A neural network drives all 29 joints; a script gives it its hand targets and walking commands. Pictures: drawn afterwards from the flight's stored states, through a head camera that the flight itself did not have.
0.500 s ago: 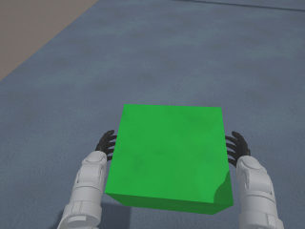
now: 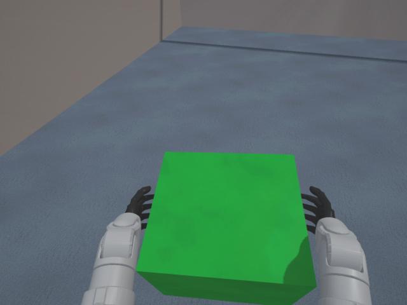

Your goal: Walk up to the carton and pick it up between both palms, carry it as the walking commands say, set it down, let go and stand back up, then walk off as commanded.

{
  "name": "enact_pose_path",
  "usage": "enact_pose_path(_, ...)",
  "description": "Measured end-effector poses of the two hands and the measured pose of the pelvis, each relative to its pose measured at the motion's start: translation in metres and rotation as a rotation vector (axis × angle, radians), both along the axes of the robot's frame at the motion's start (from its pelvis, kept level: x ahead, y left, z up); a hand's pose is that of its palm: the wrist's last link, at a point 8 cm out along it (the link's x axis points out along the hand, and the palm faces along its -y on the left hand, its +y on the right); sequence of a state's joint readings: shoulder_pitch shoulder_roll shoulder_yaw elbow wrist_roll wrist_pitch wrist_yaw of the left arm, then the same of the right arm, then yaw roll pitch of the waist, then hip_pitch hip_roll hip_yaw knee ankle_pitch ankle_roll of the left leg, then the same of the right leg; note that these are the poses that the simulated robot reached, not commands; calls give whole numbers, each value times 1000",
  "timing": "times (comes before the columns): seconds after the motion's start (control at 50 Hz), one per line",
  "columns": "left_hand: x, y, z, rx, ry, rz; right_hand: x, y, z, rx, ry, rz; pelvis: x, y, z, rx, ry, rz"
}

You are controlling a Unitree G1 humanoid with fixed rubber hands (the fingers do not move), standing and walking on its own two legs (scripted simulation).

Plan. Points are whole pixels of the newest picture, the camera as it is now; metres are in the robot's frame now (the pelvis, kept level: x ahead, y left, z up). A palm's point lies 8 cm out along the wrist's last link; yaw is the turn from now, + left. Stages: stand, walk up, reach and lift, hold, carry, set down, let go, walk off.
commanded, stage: reach and lift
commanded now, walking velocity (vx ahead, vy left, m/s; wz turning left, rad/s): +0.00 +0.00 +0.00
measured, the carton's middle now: (225, 228) +0.32 -0.04 -0.04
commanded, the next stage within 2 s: hold in 1.52 s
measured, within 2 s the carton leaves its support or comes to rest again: neither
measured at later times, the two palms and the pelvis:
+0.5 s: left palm (120, 228) +0.29 +0.18 +0.04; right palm (310, 218) +0.27 -0.20 +0.05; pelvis +0.00 +0.00 +0.00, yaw -1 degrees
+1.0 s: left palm (122, 232) +0.28 +0.17 +0.04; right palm (313, 220) +0.27 -0.21 +0.04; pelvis +0.00 -0.01 +0.00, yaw -1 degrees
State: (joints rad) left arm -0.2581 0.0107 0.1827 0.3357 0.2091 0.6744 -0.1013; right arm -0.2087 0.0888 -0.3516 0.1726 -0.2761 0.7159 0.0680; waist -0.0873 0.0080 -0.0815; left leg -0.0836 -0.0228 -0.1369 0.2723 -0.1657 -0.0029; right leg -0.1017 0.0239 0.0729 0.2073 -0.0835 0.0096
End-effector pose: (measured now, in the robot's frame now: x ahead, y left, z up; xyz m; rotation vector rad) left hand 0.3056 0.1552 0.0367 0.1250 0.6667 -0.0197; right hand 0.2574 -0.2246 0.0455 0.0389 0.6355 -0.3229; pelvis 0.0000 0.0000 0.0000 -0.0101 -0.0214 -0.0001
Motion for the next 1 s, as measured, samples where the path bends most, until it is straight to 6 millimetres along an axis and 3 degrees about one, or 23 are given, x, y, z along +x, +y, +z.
enact_pose_path(0.22, -18, 12, -1, 11, 8, 52, -2, 11, -3, 12, 5, 29, 1, -1, 0, 1, -33, -10)
enact_pose_path(0.54, -19, 26, 2, 8, 9, 90, 14, 23, 4, -3, 7, 98, -3, 0, 0, 4, -37, -11)
enact_pose_path(0.8, -27, 20, -2, 18, 25, 110, 10, 17, -7, 19, 20, 100, -3, -2, 0, 6, -50, -24)
enact_pose_path(1.0, -29, 17, 3, 19, 0, 122, 12, 15, -1, 7, -2, 106, 0, -6, 1, 5, -40, -24)
